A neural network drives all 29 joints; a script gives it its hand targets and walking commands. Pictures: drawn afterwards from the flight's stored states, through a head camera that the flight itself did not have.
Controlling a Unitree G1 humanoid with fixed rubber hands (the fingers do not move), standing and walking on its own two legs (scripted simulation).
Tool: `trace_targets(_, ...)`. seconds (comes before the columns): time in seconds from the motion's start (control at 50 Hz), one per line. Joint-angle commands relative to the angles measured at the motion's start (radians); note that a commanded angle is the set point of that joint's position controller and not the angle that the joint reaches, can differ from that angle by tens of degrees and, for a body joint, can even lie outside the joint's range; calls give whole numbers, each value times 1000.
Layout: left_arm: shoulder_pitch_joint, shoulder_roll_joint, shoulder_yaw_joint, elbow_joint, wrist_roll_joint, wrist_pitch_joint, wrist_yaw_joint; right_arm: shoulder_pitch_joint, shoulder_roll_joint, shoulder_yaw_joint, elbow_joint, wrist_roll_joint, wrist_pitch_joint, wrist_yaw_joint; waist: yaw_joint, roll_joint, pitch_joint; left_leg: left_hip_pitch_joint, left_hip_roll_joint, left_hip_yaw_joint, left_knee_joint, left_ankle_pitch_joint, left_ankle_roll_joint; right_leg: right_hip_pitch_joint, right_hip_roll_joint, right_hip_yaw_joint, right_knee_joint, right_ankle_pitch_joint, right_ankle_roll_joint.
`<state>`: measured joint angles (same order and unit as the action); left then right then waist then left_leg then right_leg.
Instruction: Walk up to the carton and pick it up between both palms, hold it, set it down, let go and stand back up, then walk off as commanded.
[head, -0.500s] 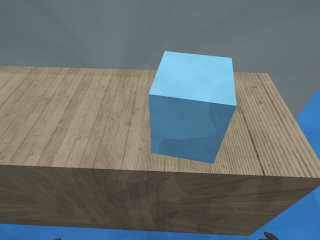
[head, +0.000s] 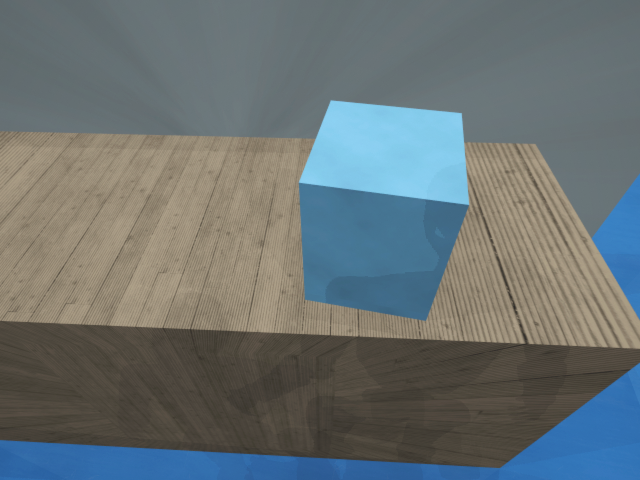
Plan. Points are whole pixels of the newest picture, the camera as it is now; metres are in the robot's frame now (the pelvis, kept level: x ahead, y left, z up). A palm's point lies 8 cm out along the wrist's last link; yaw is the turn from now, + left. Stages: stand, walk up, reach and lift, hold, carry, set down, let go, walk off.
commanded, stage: walk off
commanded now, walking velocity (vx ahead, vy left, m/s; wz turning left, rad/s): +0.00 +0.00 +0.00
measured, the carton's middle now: (378, 211) +0.49 -0.09 +0.05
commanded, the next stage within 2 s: none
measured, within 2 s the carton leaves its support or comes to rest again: neither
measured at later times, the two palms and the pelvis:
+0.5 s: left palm out of the picture +0.02 +0.28 -0.11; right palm out of the picture +0.01 -0.36 -0.14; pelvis -0.09 -0.05 -0.03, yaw -2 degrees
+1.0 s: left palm out of the picture -0.11 +0.26 -0.07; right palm out of the picture -0.21 -0.40 -0.15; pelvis -0.23 -0.07 -0.02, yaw +3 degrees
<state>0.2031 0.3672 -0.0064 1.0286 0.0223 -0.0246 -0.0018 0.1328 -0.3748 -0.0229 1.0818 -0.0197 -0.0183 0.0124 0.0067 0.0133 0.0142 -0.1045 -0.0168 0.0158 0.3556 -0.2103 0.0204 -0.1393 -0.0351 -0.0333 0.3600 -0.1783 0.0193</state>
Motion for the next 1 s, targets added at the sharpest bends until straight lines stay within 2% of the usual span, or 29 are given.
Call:
trace_targets(0.0,-34,167,32,-41,-8,-26,15,-68,-191,-28,-51,6,-22,-9,13,1,-4,-58,130,-125,-74,73,27,24,-103,122,-74,42,-52)
trace_targets(0.06,-37,174,34,-39,0,-23,11,-48,-195,-31,-36,6,-20,-10,-5,-52,-32,-27,130,-136,-91,31,23,11,-103,113,-80,29,-50)
trace_targets(0.08,-26,224,109,-106,-34,4,26,2,-203,-54,-103,22,2,-13,-24,-48,94,-143,111,-106,82,353,25,-81,-93,105,58,319,-68)
trace_targets(0.14,-5,221,119,-165,-39,21,33,30,-184,-58,-139,24,15,-14,-35,-36,-25,-72,98,-71,157,388,55,-62,-103,113,154,459,-118)
trace_targets(0.2,-5,205,129,-214,-29,44,26,38,-213,-72,-209,21,39,-19,-52,65,-61,-105,182,-148,99,405,145,-100,-23,70,335,261,-85)
trace_targets(0.22,5,197,133,-220,-25,51,25,12,-228,-80,-238,17,43,-21,-37,107,-74,-110,238,-203,80,428,189,-113,19,55,416,98,-71)
trace_targets(0.24,4,192,141,-236,-15,61,25,26,-251,-80,-251,17,45,-19,-47,151,-69,-98,316,-277,71,579,246,-191,65,18,570,-231,-58)
trace_targets(0.26,-15,185,141,-242,-12,70,30,24,-275,-84,-268,12,44,-23,-61,174,-61,-93,366,-334,56,659,294,-233,76,51,666,-391,-53)
trace_targets(0.28,-3,199,149,-246,-13,73,34,2,-273,-83,-279,11,43,-29,-48,169,-37,-111,384,-343,71,704,324,-269,67,90,737,-401,-47)
trace_targets(0.32,30,207,150,-265,-14,77,31,-13,-257,-78,-345,7,51,-39,-45,139,-46,-123,352,-304,121,647,306,-293,74,146,771,-384,-50)
trace_targets(0.36,26,222,142,-275,-18,89,20,-53,-234,-72,-363,-1,51,-38,-21,129,-80,-96,307,-268,121,452,243,-280,72,143,713,-317,-55)
trace_targets(0.4,71,204,126,-268,-17,86,17,-98,-232,-73,-378,-7,63,-42,-1,141,-98,-61,284,-217,167,373,202,-230,21,135,487,-238,-66)
trace_targets(0.44,139,196,124,-242,-14,66,16,-112,-210,-66,-369,-5,75,-38,42,64,-103,-127,190,-135,313,253,103,-42,12,108,109,-26,-72)
trace_targets(0.46,149,219,121,-220,-10,57,16,-77,-187,-68,-352,0,85,-38,40,-11,-54,-253,97,-92,442,110,55,51,-30,227,53,87,-74)
trace_targets(0.48,103,280,127,-227,-6,44,22,9,-149,-68,-330,7,91,-38,-3,-197,-21,-419,-47,-70,632,-387,12,103,-157,430,91,439,-104)
trace_targets(0.5,61,305,131,-245,-9,41,24,39,-172,-74,-315,14,99,-45,-19,-169,-59,-401,-84,-128,795,-425,-8,10,-264,557,90,532,-178)
trace_targets(0.52,4,326,137,-278,-9,43,28,70,-202,-87,-318,15,107,-47,-27,-130,-51,-333,-92,-185,862,-428,-11,-132,-304,547,75,445,-241)
trace_targets(0.54,-64,338,137,-324,2,46,36,25,-211,-87,-338,11,107,-49,-15,-154,32,-318,-130,-233,880,-433,-1,-292,-320,573,7,293,-228)
trace_targets(0.56,-110,314,128,-315,5,47,42,-7,-225,-91,-331,10,108,-48,-23,-116,79,-334,-125,-256,911,-384,-1,-278,-281,524,0,196,-203)
trace_targets(0.6,-102,286,128,-316,6,43,51,41,-250,-103,-322,8,120,-45,-24,-142,29,-392,-133,-241,959,-287,-21,-92,-215,423,60,163,-159)
trace_targets(0.66,-70,260,132,-305,-4,39,63,62,-233,-100,-329,-10,123,-41,-21,-160,-11,-456,-149,-251,1040,-246,-46,35,-217,415,89,144,-188)
trace_targets(0.68,-47,247,131,-306,-8,36,70,74,-231,-101,-314,-12,123,-39,-21,-134,-13,-458,-155,-261,1030,-228,-46,54,-209,415,77,109,-156)
trace_targets(0.72,-33,250,138,-306,-4,32,71,66,-210,-94,-295,-11,107,-28,1,-147,0,-429,-141,-238,934,-244,-65,46,-193,389,43,-61,-169)
trace_targets(0.74,-25,240,132,-286,-9,26,66,63,-207,-94,-286,-14,98,-27,-11,-177,32,-449,-130,-235,892,-245,-66,46,-176,391,13,-152,-140)
trace_targets(0.78,-42,275,137,-259,-10,25,55,133,-204,-94,-245,-11,91,-15,-18,-255,-18,-395,-112,-193,767,-268,-71,58,-166,346,-36,-363,-124)
trace_targets(0.84,-49,273,121,-233,-12,30,35,173,-192,-77,-189,-9,87,-6,-26,-274,-8,-280,-99,-118,534,-384,-50,-30,-173,321,-114,-475,-112)
trace_targets(0.88,-53,301,122,-219,-18,42,21,219,-216,-82,-140,-9,83,-5,-25,-346,21,-203,-94,-52,442,-396,-37,-127,-171,301,-172,-536,-112)
trace_targets(0.94,-57,328,144,-234,-15,52,26,273,-217,-83,-120,-7,84,8,-28,-334,18,-112,-66,18,330,-338,-13,-182,-206,327,-214,-588,-117)
trace_targets(0.98,-49,328,137,-232,-20,53,28,331,-208,-87,-108,-13,82,17,-54,-262,-2,-26,-76,101,226,-288,1,-220,-195,288,-220,-584,-78)
